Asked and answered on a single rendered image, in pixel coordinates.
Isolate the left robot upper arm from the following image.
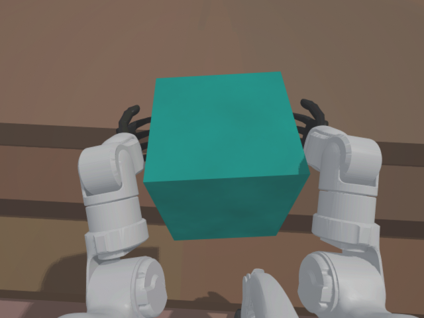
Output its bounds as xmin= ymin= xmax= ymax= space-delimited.
xmin=58 ymin=256 xmax=168 ymax=318

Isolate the right robot thigh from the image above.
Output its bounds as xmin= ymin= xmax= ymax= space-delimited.
xmin=242 ymin=272 xmax=299 ymax=318

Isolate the right robot upper arm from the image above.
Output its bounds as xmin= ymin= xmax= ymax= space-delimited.
xmin=297 ymin=251 xmax=418 ymax=318

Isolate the right robot hand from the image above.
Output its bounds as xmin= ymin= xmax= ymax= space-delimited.
xmin=293 ymin=99 xmax=329 ymax=147

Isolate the robot right shin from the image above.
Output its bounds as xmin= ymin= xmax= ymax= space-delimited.
xmin=240 ymin=268 xmax=264 ymax=318

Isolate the robot left forearm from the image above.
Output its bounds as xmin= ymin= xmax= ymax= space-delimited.
xmin=78 ymin=132 xmax=149 ymax=306

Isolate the left robot hand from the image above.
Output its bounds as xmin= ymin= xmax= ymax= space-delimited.
xmin=116 ymin=105 xmax=151 ymax=161

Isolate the carton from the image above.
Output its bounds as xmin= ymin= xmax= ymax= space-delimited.
xmin=143 ymin=72 xmax=310 ymax=240

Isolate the robot right forearm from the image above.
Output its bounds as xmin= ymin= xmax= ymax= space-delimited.
xmin=303 ymin=125 xmax=386 ymax=303

